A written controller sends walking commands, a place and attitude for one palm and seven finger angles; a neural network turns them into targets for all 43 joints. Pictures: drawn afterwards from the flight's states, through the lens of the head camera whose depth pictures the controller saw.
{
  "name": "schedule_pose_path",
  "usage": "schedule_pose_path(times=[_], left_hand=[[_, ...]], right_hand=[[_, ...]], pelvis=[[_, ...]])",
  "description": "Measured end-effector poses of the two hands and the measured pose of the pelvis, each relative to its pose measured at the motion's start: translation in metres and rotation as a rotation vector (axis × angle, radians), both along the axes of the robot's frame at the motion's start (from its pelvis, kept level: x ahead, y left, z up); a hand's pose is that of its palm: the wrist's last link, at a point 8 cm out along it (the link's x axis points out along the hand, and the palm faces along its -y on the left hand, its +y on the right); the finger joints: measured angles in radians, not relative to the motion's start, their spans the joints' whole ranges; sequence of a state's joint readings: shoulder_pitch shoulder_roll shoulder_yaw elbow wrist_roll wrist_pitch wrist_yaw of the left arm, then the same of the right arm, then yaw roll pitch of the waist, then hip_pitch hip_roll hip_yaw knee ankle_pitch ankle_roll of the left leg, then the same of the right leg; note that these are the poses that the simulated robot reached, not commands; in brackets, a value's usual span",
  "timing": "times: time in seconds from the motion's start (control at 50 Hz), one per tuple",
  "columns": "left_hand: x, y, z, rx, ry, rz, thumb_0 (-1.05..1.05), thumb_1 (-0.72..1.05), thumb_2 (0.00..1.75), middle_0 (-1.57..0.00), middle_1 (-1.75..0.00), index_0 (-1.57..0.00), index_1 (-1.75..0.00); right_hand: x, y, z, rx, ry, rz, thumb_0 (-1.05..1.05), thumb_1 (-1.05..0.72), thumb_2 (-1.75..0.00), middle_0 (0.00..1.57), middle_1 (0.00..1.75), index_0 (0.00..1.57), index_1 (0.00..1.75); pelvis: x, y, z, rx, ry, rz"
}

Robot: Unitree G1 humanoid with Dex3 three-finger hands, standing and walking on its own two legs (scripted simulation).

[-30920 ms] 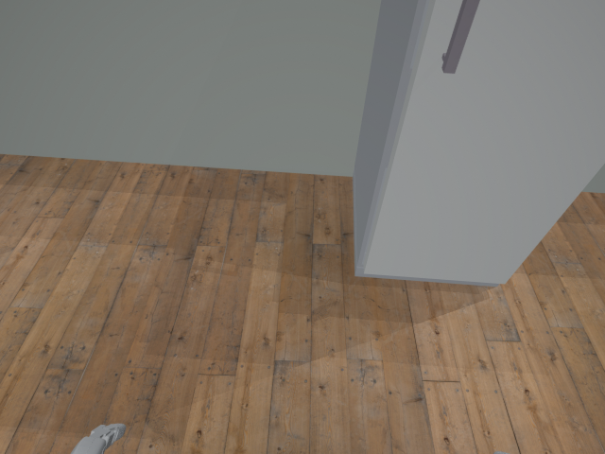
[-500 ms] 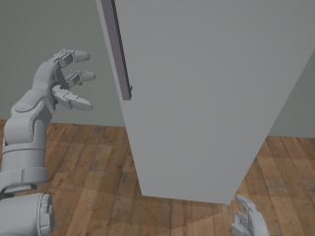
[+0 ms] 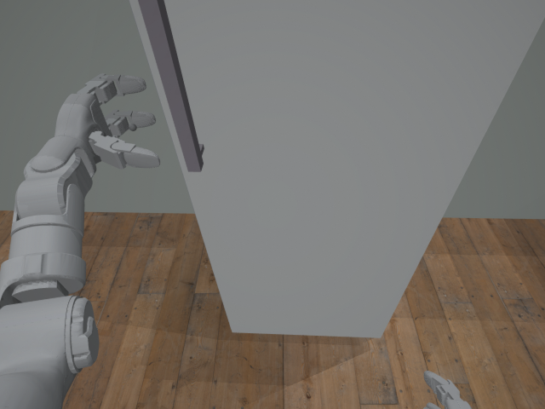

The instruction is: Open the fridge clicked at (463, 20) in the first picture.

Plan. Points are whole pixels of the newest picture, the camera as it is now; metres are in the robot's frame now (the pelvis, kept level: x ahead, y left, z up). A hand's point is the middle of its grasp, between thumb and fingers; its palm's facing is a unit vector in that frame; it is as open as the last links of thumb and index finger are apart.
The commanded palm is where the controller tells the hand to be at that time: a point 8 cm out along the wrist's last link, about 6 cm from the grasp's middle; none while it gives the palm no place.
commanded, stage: move the hooked fingers beside the handle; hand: left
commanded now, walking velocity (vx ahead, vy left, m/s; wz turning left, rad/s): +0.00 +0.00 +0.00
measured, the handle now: (177, 77) +0.48 +0.14 +0.27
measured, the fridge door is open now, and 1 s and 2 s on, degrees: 0 0 0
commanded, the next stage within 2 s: feel for the door with the fingertips in 1.96 s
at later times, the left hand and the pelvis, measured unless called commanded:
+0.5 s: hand (129, 114) +0.44 +0.21 +0.24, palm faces +0.00 -1.00 -0.03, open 14.0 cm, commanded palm +0.40 +0.26 +0.24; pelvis +0.01 +0.01 +0.00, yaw -1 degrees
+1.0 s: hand (126, 123) +0.43 +0.21 +0.24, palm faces -0.01 -1.00 -0.01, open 14.0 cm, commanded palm +0.40 +0.26 +0.24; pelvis +0.00 +0.02 +0.00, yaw +0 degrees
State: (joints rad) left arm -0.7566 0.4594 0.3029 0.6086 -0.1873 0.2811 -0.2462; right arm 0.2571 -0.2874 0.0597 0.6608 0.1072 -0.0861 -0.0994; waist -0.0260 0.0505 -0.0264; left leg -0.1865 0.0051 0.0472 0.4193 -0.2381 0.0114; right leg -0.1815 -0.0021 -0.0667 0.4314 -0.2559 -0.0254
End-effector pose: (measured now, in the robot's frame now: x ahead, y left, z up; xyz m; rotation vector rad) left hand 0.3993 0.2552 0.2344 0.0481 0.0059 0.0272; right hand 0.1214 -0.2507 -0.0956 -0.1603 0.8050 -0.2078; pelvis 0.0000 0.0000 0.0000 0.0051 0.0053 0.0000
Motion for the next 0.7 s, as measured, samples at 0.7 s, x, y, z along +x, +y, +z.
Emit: schedule_pose_path(times=[0.7], left_hand=[[-0.001, 0.017, -0.011, -0.027, 0.008, -0.002, -0.01, -0.50, 0.30, -0.30, -1.20, -0.30, -1.20]], right_hand=[[0.007, 0.016, 0.006, 0.003, -0.011, 0.008, 0.01, -0.91, -0.90, 0.20, 0.30, 0.20, 0.30]], pelvis=[[0.003, 0.013, 0.001, -0.007, 0.008, -0.011]])
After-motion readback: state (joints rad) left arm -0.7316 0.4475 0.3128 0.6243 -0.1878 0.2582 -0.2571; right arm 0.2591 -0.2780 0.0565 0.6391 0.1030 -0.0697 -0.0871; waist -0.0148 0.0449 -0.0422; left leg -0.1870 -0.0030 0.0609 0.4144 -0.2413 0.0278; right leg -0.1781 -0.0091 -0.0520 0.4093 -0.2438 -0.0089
